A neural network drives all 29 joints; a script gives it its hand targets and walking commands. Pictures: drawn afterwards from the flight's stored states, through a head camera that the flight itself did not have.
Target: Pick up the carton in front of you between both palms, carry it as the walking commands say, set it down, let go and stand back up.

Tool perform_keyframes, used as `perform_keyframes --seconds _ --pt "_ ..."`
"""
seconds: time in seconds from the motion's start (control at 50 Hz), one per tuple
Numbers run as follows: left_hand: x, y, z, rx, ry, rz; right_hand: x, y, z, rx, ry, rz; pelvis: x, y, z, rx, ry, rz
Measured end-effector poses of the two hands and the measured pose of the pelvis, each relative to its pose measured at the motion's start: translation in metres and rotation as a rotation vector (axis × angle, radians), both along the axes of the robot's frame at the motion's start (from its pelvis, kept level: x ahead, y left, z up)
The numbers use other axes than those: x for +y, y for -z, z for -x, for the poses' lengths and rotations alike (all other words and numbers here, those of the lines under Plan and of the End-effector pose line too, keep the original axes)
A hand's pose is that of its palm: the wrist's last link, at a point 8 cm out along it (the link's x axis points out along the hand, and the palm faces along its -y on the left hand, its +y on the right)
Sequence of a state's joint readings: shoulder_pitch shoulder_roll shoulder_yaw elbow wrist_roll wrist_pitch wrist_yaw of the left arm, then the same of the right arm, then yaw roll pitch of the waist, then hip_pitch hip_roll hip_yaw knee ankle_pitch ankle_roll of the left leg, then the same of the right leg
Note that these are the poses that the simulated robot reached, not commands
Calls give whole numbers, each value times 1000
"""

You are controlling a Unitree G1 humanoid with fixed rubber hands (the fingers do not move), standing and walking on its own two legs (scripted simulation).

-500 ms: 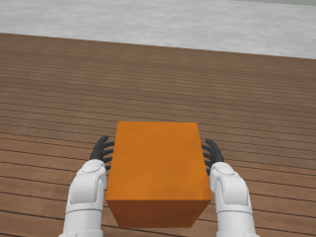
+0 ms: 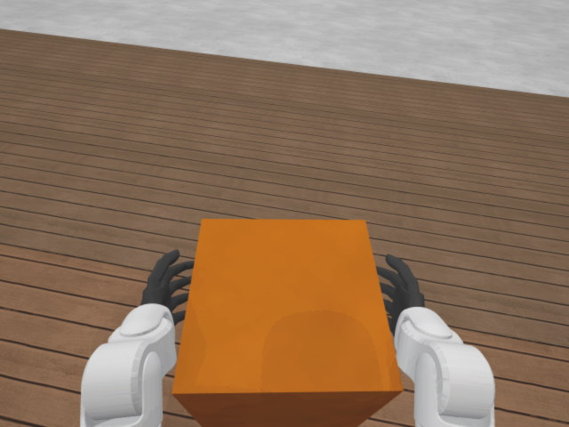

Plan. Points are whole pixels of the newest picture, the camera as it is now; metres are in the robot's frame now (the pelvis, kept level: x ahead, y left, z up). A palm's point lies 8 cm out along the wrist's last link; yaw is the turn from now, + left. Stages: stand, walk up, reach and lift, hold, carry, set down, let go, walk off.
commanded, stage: carry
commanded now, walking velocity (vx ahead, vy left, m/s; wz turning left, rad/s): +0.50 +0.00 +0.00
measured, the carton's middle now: (282, 333) +0.25 +0.01 +0.03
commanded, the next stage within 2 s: none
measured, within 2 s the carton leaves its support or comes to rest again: neither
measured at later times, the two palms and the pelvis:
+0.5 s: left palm (204, 154) +0.56 +0.17 +0.09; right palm (366, 165) +0.55 -0.13 +0.10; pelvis +0.31 +0.02 +0.00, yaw -2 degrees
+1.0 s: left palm (235, 74) +0.91 +0.15 +0.10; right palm (350, 83) +0.90 -0.15 +0.09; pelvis +0.65 +0.00 -0.01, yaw -1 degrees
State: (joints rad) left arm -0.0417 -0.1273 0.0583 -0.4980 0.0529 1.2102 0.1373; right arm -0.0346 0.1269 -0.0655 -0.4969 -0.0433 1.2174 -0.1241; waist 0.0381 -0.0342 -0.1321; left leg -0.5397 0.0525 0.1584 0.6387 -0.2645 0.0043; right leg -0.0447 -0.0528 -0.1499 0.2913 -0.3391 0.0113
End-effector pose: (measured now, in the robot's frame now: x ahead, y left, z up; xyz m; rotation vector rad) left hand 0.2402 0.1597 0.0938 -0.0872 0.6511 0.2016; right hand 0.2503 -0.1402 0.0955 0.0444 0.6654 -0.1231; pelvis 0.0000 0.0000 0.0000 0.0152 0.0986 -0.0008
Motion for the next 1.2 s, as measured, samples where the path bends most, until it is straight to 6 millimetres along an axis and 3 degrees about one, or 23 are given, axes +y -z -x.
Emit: perform_keyframes --seconds 0.12,0.2,0.3,0.44,0.6,0.7,0.84,0.96,1.1,1.2 --pt "19 13 -90 -23 38 18 19 12 -75 -23 39 15 28 22 -78 -32 44 -4" --pt "14 12 -140 49 103 12 15 14 -105 49 104 9 39 7 -118 -18 63 16" --pt "8 0 -200 36 152 11 10 -2 -153 37 149 15 43 -9 -173 -7 55 46" --pt "9 -7 -282 -21 105 10 9 -13 -253 -20 101 17 31 -6 -267 -14 36 51" --pt "-7 25 -394 15 41 -29 -8 32 -384 15 32 -16 0 26 -392 -48 -8 52" --pt "-12 34 -443 112 -3 -22 -12 40 -445 112 -12 -9 -14 8 -447 -33 -31 21" --pt "-16 12 -528 68 2 -32 -17 22 -527 66 -8 -15 -15 -9 -535 -23 -15 -11" --pt "-13 -1 -629 -21 45 -29 -13 7 -616 -22 34 -8 -3 -2 -618 -35 3 3" --pt "7 10 -784 -97 90 -1 6 5 -760 -97 65 42 23 34 -725 -60 30 18" --pt "10 19 -875 9 129 4 12 14 -839 11 93 56 37 24 -777 -41 30 29"
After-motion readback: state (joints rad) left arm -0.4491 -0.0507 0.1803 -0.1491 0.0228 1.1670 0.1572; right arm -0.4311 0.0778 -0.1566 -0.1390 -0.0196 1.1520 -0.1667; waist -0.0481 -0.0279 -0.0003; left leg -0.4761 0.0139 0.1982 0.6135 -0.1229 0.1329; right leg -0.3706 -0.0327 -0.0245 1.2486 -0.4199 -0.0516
